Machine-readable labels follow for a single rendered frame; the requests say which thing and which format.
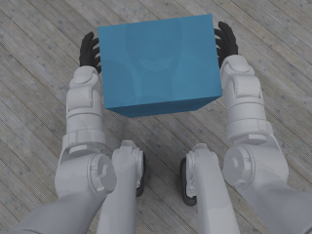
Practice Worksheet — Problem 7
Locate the carton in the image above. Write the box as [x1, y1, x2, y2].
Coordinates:
[97, 14, 223, 118]

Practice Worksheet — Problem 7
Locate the robot left hand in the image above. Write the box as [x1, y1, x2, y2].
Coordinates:
[79, 31, 101, 74]

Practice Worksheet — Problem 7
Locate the left robot upper arm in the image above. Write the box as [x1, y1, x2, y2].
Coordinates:
[5, 152, 117, 234]

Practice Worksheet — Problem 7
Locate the right robot upper arm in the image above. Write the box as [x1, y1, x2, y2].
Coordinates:
[222, 143, 312, 234]

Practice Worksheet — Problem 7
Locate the right robot forearm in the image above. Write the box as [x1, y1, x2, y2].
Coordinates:
[219, 55, 289, 170]

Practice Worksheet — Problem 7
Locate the robot right hand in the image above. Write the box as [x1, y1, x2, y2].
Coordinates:
[214, 21, 239, 69]

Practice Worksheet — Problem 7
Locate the left robot forearm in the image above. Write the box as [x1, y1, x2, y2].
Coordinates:
[55, 65, 106, 188]

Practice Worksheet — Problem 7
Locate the right robot thigh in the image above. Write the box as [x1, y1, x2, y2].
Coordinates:
[186, 148, 241, 234]

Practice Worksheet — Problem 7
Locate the right robot shin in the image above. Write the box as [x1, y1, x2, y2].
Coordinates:
[185, 143, 218, 197]

